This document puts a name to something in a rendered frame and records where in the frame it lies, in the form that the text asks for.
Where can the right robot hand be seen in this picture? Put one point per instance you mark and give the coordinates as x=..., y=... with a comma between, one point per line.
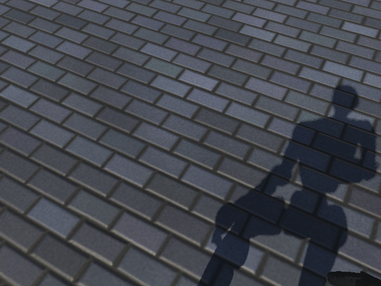
x=339, y=278

